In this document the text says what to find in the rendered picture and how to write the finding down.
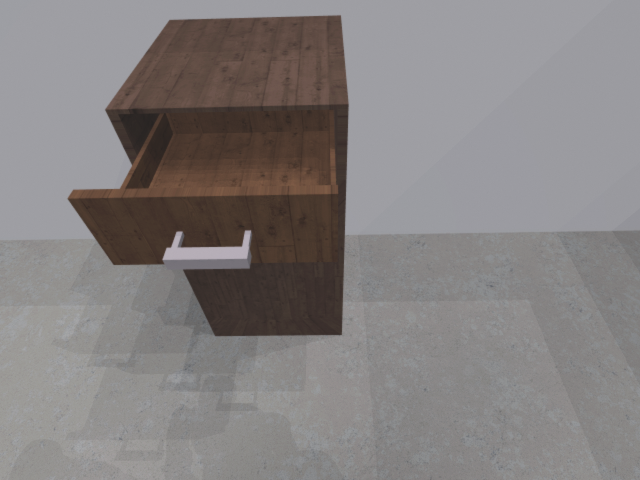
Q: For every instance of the cabinet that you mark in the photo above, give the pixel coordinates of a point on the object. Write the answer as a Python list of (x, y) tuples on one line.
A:
[(249, 64)]

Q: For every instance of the drawer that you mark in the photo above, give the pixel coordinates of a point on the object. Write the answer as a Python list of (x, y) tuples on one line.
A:
[(214, 175)]

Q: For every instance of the handle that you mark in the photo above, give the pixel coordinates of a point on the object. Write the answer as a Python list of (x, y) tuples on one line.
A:
[(177, 257)]

